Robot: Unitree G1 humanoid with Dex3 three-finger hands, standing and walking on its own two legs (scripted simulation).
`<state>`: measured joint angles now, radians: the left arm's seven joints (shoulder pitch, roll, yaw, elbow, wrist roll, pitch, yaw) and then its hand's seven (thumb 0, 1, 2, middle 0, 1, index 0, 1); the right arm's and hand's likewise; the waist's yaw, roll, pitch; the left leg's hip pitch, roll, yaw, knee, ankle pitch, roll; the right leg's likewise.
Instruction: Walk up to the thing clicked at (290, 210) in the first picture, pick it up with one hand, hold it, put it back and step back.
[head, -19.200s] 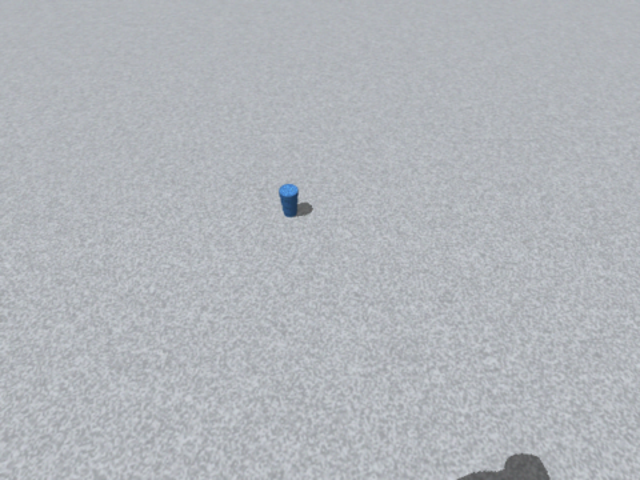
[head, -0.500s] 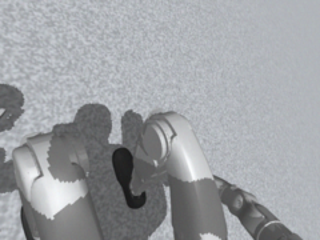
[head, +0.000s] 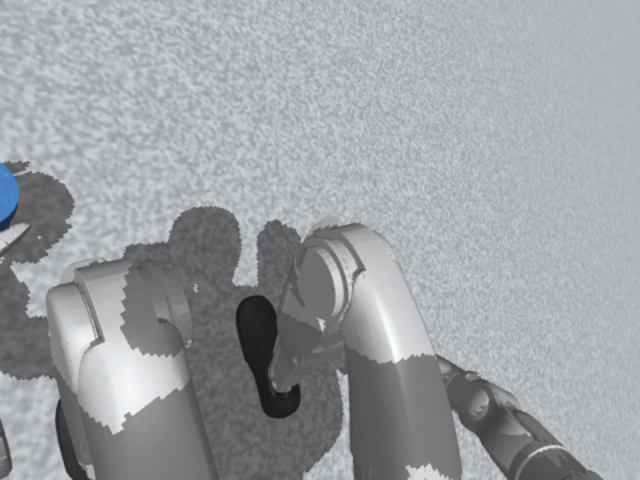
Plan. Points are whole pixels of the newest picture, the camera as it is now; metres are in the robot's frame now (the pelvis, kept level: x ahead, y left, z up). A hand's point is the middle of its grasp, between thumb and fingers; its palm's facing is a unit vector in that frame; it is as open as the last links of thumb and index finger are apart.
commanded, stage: settle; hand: left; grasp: from the side
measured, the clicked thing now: out of the picture +0.41 +0.25 -0.20
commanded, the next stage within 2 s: lift in 1.50 s
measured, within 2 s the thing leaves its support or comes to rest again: neither
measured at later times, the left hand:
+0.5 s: hand out of the picture +0.39 +0.28 -0.05, palm faces +0.28 -0.96 -0.06, open 11.2 cm
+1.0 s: hand out of the picture +0.41 +0.26 +0.03, palm faces +0.25 -0.96 -0.07, open 11.3 cm
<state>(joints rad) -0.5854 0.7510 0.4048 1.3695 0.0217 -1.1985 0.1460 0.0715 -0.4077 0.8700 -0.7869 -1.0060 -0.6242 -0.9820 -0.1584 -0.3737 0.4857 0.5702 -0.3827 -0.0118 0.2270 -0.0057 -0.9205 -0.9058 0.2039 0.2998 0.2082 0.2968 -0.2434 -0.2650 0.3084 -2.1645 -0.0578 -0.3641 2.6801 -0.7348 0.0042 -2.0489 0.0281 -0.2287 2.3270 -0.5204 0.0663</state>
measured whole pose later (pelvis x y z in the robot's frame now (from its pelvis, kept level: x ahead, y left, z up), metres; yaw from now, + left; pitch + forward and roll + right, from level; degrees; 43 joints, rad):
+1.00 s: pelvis +0.03 -0.03 +0.07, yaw +10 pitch +32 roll -7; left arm -0.52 0.38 0.30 0.82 -0.11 -0.67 -0.14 0.06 -0.56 1.08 -0.79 -1.10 -0.63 -1.07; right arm 0.04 -0.31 0.08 0.63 -0.08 0.06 0.10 0.00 -0.92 -0.90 0.20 0.30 0.21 0.30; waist -0.11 -0.01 -0.11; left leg -2.17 -0.05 -0.13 2.36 -0.74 -0.02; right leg -2.17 -0.05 -0.04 2.23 -0.61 0.04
